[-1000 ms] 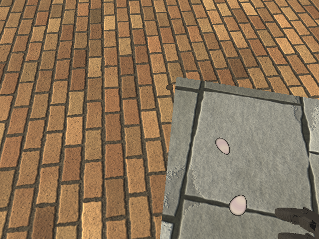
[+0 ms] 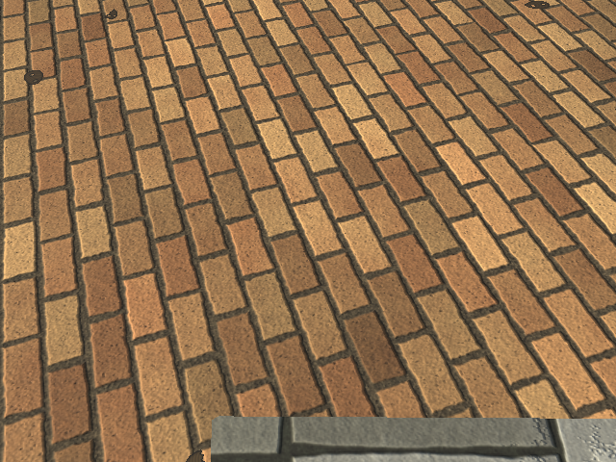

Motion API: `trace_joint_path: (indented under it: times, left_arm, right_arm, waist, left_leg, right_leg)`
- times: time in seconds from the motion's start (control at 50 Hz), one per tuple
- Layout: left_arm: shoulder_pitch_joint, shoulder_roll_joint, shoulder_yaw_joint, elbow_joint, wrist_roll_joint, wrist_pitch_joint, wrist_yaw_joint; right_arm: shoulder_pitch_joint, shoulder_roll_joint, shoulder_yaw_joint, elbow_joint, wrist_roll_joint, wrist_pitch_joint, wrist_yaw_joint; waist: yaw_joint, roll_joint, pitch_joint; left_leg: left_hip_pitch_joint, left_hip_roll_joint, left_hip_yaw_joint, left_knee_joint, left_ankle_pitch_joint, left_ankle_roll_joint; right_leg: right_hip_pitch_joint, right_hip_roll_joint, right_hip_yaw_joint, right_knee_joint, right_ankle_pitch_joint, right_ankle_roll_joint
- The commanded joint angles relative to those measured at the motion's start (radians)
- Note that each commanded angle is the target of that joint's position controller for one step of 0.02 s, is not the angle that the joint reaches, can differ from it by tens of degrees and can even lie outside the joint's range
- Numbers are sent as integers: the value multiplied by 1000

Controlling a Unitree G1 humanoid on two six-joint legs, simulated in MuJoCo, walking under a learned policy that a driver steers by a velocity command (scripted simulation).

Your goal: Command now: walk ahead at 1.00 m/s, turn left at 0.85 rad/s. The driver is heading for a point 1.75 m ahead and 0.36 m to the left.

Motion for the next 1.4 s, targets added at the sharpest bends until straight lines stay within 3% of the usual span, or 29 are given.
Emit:
trace_joint_path:
  times: [0.02, 0.1, 0.2, 0.28, 0.32, 0.34, 0.36, 0.38, 0.42, 0.44, 0.46, 0.52, 0.64, 0.76, 0.82, 0.84, 0.86, 0.88, 0.9, 0.94, 0.98, 1.02, 1.18, 1.28, 1.3, 1.32, 1.34, 1.36, 1.4]
  left_arm:
    - [32, 112, 29, -111, 25, -21, 11]
    - [-44, 102, 35, -141, 35, 22, 29]
    - [-309, 59, 31, -223, 12, -3, 22]
    - [-281, 142, 70, -217, -33, -26, 10]
    - [-85, 202, 105, -173, -46, -31, 16]
    - [121, 222, 118, -133, -50, -21, 27]
    - [313, 253, 113, -100, -40, -6, 33]
    - [276, 314, 118, -92, 21, -10, 9]
    - [144, 137, 89, -131, 9, 4, 12]
    - [148, 143, 89, -107, 16, 12, 12]
    - [148, 142, 88, -78, 22, 14, 10]
    - [123, 74, 66, -19, 5, 4, 2]
    - [201, 119, 61, 59, 20, -3, -9]
    - [326, 177, 46, 144, -22, 26, 4]
    - [329, 239, 50, 180, 2, 46, 16]
    - [270, 244, 47, 169, 10, 51, 20]
    - [295, 121, 18, 123, 49, 42, 22]
    - [445, -16, -17, 104, -20, 18, 10]
    - [299, 102, 21, 88, -69, 10, 14]
    - [134, 90, 29, 45, -61, 24, 24]
    - [192, 40, 35, 57, -42, 62, 11]
    - [183, 10, 35, 48, -52, 104, 3]
    - [-75, 63, 31, -58, -21, 101, -49]
    - [215, 236, 113, -19, -48, 127, -52]
    - [438, 298, 150, 27, -47, 138, -38]
    - [421, 336, 147, 67, -54, 146, -29]
    - [322, 343, 129, -1, -9, 111, -34]
    - [305, 254, 116, -41, -8, 82, -42]
    - [239, 206, 103, -35, -3, 39, -55]
  right_arm:
    - [3, -116, -31, -91, 6, -32, -6]
    - [26, -83, -16, -77, 25, -29, -38]
    - [89, -85, -15, -41, 35, -8, -64]
    - [43, -104, -32, -32, 44, -4, -78]
    - [0, -110, -39, -42, 27, 4, -74]
    - [-26, -70, -22, -61, 0, 6, -59]
    - [20, 49, 18, -80, -34, 5, -49]
    - [189, 77, 38, -136, 74, -7, -47]
    - [-1, -101, 10, -103, 42, 11, -61]
    - [-67, -96, 5, -109, 14, 17, -58]
    - [-119, -78, 4, -131, 1, 13, -51]
    - [-108, -37, 3, -157, 46, 37, -36]
    - [-258, 4, 29, -204, 27, 9, -20]
    - [-498, -4, 33, -283, 11, -54, 32]
    - [-252, -127, -26, -251, 24, -49, 0]
    - [-15, -160, -48, -192, 29, -37, -21]
    - [186, -248, -67, -136, 16, -22, -48]
    - [176, -247, -57, -128, -21, -38, -28]
    - [143, -137, -38, -110, -23, -40, -26]
    - [37, -61, -20, -63, -14, -52, -26]
    - [-51, 13, -10, -33, -39, -66, -21]
    - [-118, 30, -13, -11, -16, -68, -18]
    - [-106, -131, -44, 14, -16, -69, -57]
    - [-121, -254, -69, -22, 17, -10, -61]
    - [-166, -241, -63, -25, 22, -14, -57]
    - [-119, -33, -3, -29, -14, -38, -43]
    - [-28, 40, 29, -123, 11, -82, -34]
    - [-150, -96, 14, -137, 24, -117, -33]
    - [-247, -87, 10, -154, 28, -128, -45]
  waist:
    - [90, -111, -42]
    - [57, -12, -12]
    - [-62, 68, -9]
    - [-28, 113, -31]
    - [87, 122, -124]
    - [188, 86, -272]
    - [208, -132, -421]
    - [67, -665, -452]
    - [137, -237, -163]
    - [133, -48, -97]
    - [122, -30, -39]
    - [71, -140, -7]
    - [57, -44, 109]
    - [91, -49, 115]
    - [-87, -226, -102]
    - [-227, -241, -209]
    - [-226, -58, -410]
    - [-108, 253, -652]
    - [-136, 181, -466]
    - [-81, -1, -146]
    - [21, 44, -85]
    - [61, 53, -15]
    - [44, -78, 112]
    - [234, 74, -124]
    - [352, 58, -193]
    - [241, -304, -89]
    - [75, -475, -275]
    - [152, -240, -283]
    - [67, 23, -94]
  left_leg:
    - [281, 192, -505, -419, -149, 131]
    - [118, 147, -414, -446, -23, 139]
    - [124, 107, -410, -410, -5, 70]
    - [231, 171, -520, -308, -21, 33]
    - [289, 187, -524, -125, 195, -4]
    - [232, 149, -450, 136, 264, -40]
    - [19, 77, -353, 474, -252, -47]
    - [-343, 44, -255, 766, -389, -77]
    - [-413, 168, -163, 814, -167, -90]
    - [-361, 206, -145, 781, -126, -91]
    - [-340, 243, -149, 716, -99, -89]
    - [-332, 311, -129, 698, -74, -85]
    - [-417, 234, -136, 422, 134, -95]
    - [-212, 184, 29, -15, 222, -93]
    - [194, 100, 36, -53, 103, -51]
    - [521, 155, -10, -58, 124, -37]
    - [905, 414, -306, 24, -18, -34]
    - [1064, 593, -808, -214, -483, 105]
    - [926, 544, -805, -365, -562, 60]
    - [602, 493, -473, -383, -238, 18]
    - [386, 441, -274, -422, -85, 8]
    - [279, 438, -118, -469, 15, -11]
    - [315, 372, 251, -564, 253, -58]
    - [482, 408, 275, 15, 1373, -79]
    - [293, 394, 241, 326, 1177, -113]
    - [0, 172, 196, 796, -173, -162]
    - [-336, 32, -28, 1039, -431, -170]
    - [-368, 104, -157, 955, -301, -104]
    - [-320, 162, -162, 758, -164, -82]
  right_leg:
    - [-362, -47, 5, -114, 51, 7]
    - [-336, -70, -37, -310, 143, 96]
    - [-244, 39, -72, -791, 360, 135]
    - [-111, 38, 1, -940, 408, 128]
    - [66, 18, -8, -923, 330, 89]
    - [321, -44, 5, -873, 243, 63]
    - [647, -196, 214, -838, -29, 46]
    - [767, -421, 870, -1111, -473, -121]
    - [493, -337, 606, -1156, -442, -81]
    - [379, -288, 438, -1151, -231, -60]
    - [298, -250, 305, -1148, -56, -60]
    - [201, -212, 124, -1192, 54, -48]
    - [116, -188, -45, -1289, 298, -113]
    - [273, -216, -93, -1310, 681, -130]
    - [321, -234, -97, -975, 1241, -98]
    - [124, -196, -123, -703, 1149, -61]
    - [-164, -98, -101, -333, 485, -39]
    - [-377, 16, 17, -46, -101, -33]
    - [-493, -27, 35, 28, -71, -38]
    - [-539, -105, -23, -4, 45, -26]
    - [-416, -169, -14, -49, 112, -17]
    - [-414, -206, -23, -81, 76, -6]
    - [-422, -141, -192, -525, 481, -28]
    - [40, 89, -357, -535, 220, -136]
    - [364, 82, -258, -644, 261, -178]
    - [449, 15, -59, -678, 235, -234]
    - [620, -168, 602, -990, -150, -451]
    - [600, -220, 749, -1161, -323, -384]
    - [314, -189, 680, -1190, -264, -313]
